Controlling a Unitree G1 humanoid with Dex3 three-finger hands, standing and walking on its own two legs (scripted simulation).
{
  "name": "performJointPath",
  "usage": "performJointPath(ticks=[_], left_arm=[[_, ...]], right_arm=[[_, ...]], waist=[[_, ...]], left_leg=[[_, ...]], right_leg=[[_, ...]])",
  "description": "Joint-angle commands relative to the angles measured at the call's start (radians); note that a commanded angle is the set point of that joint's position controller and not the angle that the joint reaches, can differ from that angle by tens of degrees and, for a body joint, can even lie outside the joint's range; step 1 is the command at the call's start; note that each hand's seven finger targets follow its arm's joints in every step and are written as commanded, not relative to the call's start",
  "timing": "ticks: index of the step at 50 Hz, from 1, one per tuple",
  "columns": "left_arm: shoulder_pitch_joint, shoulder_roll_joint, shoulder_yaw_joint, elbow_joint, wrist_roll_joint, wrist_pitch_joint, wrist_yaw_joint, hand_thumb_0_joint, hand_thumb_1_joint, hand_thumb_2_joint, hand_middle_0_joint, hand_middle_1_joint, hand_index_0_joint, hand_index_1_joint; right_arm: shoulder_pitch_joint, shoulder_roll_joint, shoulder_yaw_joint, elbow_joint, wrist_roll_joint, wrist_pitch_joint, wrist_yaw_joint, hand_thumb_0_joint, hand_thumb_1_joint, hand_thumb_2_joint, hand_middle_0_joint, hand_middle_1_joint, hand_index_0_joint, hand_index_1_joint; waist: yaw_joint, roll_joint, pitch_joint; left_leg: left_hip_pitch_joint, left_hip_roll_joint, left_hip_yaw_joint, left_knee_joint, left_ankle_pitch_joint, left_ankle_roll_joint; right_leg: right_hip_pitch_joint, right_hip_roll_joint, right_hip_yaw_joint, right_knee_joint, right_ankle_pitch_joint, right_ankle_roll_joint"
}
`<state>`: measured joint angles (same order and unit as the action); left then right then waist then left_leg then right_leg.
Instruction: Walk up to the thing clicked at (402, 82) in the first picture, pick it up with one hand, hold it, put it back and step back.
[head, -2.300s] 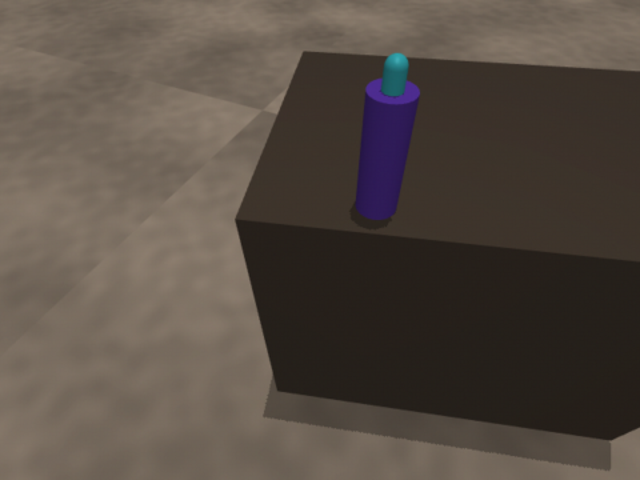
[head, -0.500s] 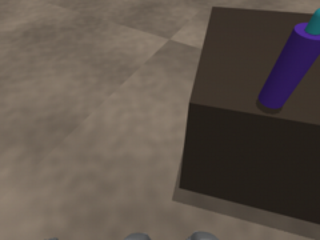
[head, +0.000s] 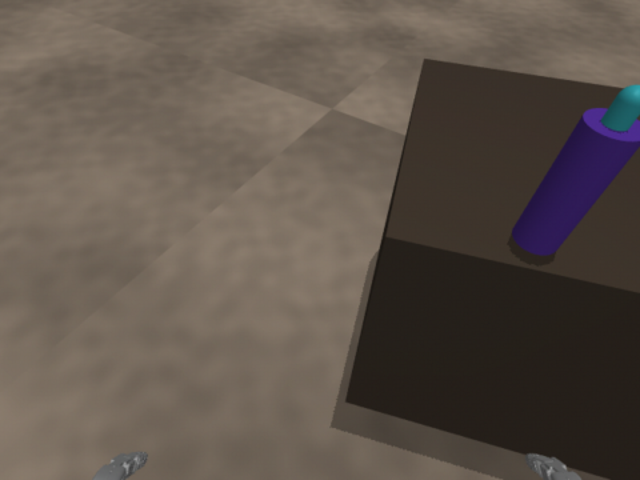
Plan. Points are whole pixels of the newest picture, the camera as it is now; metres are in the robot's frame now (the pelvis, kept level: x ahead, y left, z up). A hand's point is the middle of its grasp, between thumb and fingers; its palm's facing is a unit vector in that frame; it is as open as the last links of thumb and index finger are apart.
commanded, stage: walk up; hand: right
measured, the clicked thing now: (577, 176) +0.47 -0.30 +0.15
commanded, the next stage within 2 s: stand in 0.72 s
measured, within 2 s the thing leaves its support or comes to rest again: neither
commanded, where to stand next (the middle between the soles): +0.05 -0.02 m, yaw -1 degrees
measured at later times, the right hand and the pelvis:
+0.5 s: hand out of the picture +0.07 -0.25 -0.15, palm faces -0.03 +0.95 -0.32, open 7.4 cm; pelvis -0.01 +0.00 +0.01, yaw +0 degrees
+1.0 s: hand out of the picture +0.08 -0.26 -0.15, palm faces -0.02 +0.95 -0.33, open 7.4 cm; pelvis +0.02 -0.02 +0.01, yaw +0 degrees
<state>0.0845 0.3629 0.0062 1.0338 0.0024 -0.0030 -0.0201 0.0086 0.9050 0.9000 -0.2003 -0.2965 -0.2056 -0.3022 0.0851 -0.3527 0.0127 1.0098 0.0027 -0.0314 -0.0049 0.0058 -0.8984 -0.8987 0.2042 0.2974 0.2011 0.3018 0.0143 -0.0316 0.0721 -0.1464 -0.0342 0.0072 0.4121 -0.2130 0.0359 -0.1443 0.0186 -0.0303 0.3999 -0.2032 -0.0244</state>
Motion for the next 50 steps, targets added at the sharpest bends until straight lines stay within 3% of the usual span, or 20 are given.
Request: performJointPath(ticks=[1,22,31,35,36,39,43,47,50], left_arm=[[-0.029,0.188,0.041,-0.025,-0.005,-0.02,0.014,0.0,0.9,0.9,-0.2,-0.3,-0.2,-0.3],[-0.008,0.18,0.049,0.052,0.003,-0.02,0.015,0.0,0.9,0.9,-0.2,-0.3,-0.2,-0.3],[0.009,0.18,0.054,0.055,0.007,-0.022,0.017,0.0,0.9,0.9,-0.2,-0.3,-0.2,-0.3],[0.002,0.18,0.055,0.054,0.007,-0.024,0.018,0.0,0.9,0.9,-0.2,-0.3,-0.2,-0.3],[0.02,0.176,0.039,0.053,0.011,-0.028,0.021,0.0,0.9,0.9,-0.2,-0.3,-0.2,-0.3],[0.012,0.191,0.038,0.053,0.012,-0.03,0.025,0.0,0.9,0.9,-0.2,-0.3,-0.2,-0.3],[0.005,0.19,0.034,0.051,0.013,-0.035,0.026,0.0,0.9,0.9,-0.2,-0.3,-0.2,-0.3],[0.007,0.188,0.03,0.048,0.008,-0.044,0.029,0.0,0.9,0.9,-0.2,-0.3,-0.2,-0.3],[0.005,0.189,0.029,0.046,0.006,-0.045,0.03,0.0,0.9,0.9,-0.2,-0.3,-0.2,-0.3]], right_arm=[[-0.059,-0.202,-0.046,-0.032,-0.003,-0.024,-0.01,0.0,-0.9,-0.9,0.2,0.3,0.2,0.3],[-0.058,-0.192,-0.051,0.061,-0.012,-0.015,-0.005,0.0,-0.9,-0.9,0.2,0.3,0.2,0.3],[-0.041,-0.185,-0.053,0.072,-0.013,-0.013,-0.007,0.0,-0.9,-0.9,0.2,0.3,0.2,0.3],[-0.033,-0.193,-0.055,0.075,-0.013,-0.014,-0.008,0.0,-0.9,-0.9,0.2,0.3,0.2,0.3],[-0.021,-0.188,-0.052,0.076,-0.013,-0.011,-0.006,0.0,-0.9,-0.9,0.2,0.3,0.2,0.3],[-0.016,-0.185,-0.05,0.075,-0.014,-0.005,-0.002,0.0,-0.9,-0.9,0.2,0.3,0.2,0.3],[-0.007,-0.192,-0.048,0.073,-0.015,-0.006,-0.001,0.0,-0.9,-0.9,0.2,0.3,0.2,0.3],[-0.002,-0.197,-0.045,0.071,-0.013,-0.011,-0.003,0.0,-0.9,-0.9,0.2,0.3,0.2,0.3],[-0.004,-0.202,-0.043,0.071,-0.012,-0.013,-0.005,0.0,-0.9,-0.9,0.2,0.3,0.2,0.3]], waist=[[0.003,0.063,-0.105],[-0.005,0.042,-0.044],[-0.009,0.039,-0.068],[-0.013,0.047,-0.089],[-0.012,0.059,-0.12],[-0.014,0.041,-0.052],[-0.019,0.036,-0.037],[-0.02,0.032,-0.084],[-0.019,0.036,-0.105]], left_leg=[[0.011,0.163,-0.149,-0.12,0.197,0.0],[-0.013,0.162,-0.158,-0.214,-0.035,-0.008],[0.001,0.155,-0.143,-0.188,-0.004,-0.008],[0.003,0.161,-0.143,-0.174,0.049,-0.003],[0.015,0.156,-0.136,-0.181,0.028,-0.005],[-0.025,0.143,-0.138,-0.178,-0.044,-0.004],[-0.022,0.151,-0.145,-0.172,-0.002,0.001],[0.023,0.164,-0.141,-0.155,0.159,0.002],[0.038,0.163,-0.131,-0.145,0.181,-0.002]], right_leg=[[0.073,-0.144,0.141,-0.091,0.171,-0.016],[0.029,-0.139,0.15,-0.183,0.021,-0.004],[0.022,-0.141,0.158,-0.186,0.034,-0.007],[0.054,-0.146,0.154,-0.172,0.098,-0.009],[0.062,-0.152,0.155,-0.167,0.015,-0.013],[0.001,-0.151,0.169,-0.189,-0.099,-0.01],[-0.014,-0.152,0.165,-0.18,-0.05,-0.009],[0.04,-0.156,0.15,-0.154,0.129,-0.01],[0.06,-0.161,0.146,-0.146,0.18,-0.006]])
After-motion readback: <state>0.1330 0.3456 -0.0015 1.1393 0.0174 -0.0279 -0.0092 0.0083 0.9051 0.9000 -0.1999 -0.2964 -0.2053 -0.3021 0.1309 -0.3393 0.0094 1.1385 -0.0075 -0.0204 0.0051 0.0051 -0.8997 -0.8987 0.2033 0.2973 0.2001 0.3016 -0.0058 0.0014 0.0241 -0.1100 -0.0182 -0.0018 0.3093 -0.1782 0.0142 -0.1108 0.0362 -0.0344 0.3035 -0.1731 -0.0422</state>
